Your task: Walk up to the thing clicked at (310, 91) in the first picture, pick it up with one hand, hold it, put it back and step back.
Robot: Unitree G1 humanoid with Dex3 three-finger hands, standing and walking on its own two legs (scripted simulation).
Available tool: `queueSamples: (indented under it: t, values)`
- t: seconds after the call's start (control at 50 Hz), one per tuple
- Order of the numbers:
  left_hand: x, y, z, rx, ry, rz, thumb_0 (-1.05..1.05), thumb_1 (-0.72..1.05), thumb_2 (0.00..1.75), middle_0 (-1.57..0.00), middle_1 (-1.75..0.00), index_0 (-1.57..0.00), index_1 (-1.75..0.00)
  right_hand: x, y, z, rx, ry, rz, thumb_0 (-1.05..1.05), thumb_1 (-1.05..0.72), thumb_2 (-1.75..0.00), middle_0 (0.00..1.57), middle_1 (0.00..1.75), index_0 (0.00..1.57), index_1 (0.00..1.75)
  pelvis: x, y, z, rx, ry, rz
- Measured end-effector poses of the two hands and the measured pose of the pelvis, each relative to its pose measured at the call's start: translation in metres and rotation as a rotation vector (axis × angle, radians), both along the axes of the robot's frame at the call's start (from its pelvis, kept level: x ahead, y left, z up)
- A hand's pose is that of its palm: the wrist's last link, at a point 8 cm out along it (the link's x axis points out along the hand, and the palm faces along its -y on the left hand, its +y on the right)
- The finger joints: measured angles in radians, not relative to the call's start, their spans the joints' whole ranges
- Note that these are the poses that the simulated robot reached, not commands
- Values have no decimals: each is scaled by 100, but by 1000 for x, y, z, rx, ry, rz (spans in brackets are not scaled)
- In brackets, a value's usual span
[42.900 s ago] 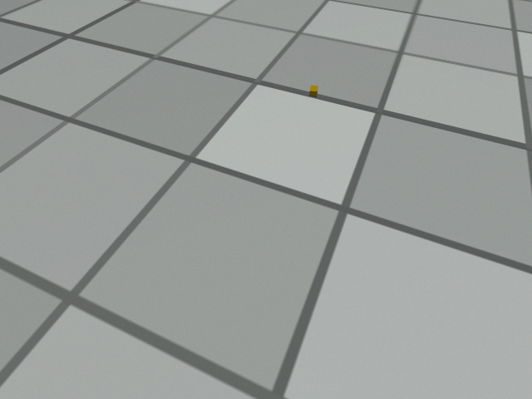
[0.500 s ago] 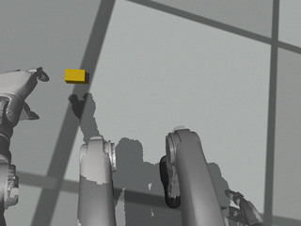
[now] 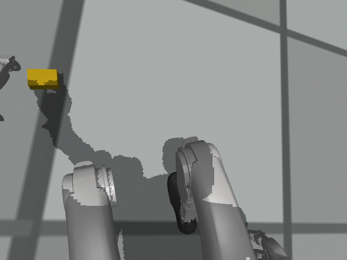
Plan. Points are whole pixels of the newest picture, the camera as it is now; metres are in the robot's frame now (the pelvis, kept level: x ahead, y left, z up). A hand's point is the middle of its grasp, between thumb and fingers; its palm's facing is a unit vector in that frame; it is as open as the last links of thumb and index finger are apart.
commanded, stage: rise first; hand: left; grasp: from above
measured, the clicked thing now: (44, 79) +0.59 +0.24 -0.34
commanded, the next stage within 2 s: none
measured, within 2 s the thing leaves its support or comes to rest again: neither
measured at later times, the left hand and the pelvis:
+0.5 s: hand (6, 88) +0.51 +0.29 -0.19, palm faces -0.48 -0.01 -0.88, open 12.6 cm; pelvis +0.00 +0.00 -0.01, yaw -1 degrees
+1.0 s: hand (9, 84) +0.52 +0.29 -0.20, palm faces -0.47 -0.02 -0.88, open 12.1 cm; pelvis +0.00 +0.00 -0.02, yaw -3 degrees
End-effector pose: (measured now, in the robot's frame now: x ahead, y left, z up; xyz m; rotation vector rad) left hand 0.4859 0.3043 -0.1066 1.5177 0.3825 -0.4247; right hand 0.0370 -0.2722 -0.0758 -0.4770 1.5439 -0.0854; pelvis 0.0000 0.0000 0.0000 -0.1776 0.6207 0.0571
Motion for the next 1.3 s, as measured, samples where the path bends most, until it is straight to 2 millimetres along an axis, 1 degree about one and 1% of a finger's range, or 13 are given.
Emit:
queueSamples:
  t: [0.16, 0.34, 0.52, 0.76, 1.0, 1.3]
  values:
    - [9, -2, -13, -1, -18, 7, 0, -24, 81, -34, -62, -32, -64, -2, -1, -1, -3, 24, 10, 0, -91, -90, 21, 30, 20, 30, 3, -2, -6, -3, 6, -7]
    - [24, -9, -21, 11, -30, 23, 0, -25, 81, -33, -65, -31, -67, -7, -4, -3, -5, 37, 7, 0, -91, -90, 20, 30, 20, 30, 5, -3, -11, -4, 11, -15]
    - [29, -15, -31, 12, -13, 32, 0, -23, 79, -33, -68, -32, -69, -14, -2, -5, 1, 52, 2, 0, -91, -90, 20, 30, 20, 30, 5, -4, -14, -5, 12, -20]
    - [35, -15, -34, 0, -30, 33, 0, -21, 76, -34, -69, -34, -69, -18, 1, -6, -9, 58, 6, 0, -91, -90, 20, 30, 20, 30, 3, -2, -19, -16, 4, -25]
    - [40, -16, -39, -3, -26, 22, 0, -16, 72, -36, -71, -37, -69, -19, 8, -2, -18, 44, -3, 0, -91, -90, 20, 30, 20, 30, 2, 2, -20, -29, 1, -26]
    - [45, -24, -43, -9, -33, 10, 0, -13, 70, -38, -69, -40, -68, -31, 12, 3, -31, 42, -3, 0, -91, -90, 21, 30, 20, 30, -2, 4, -22, -40, -14, -32]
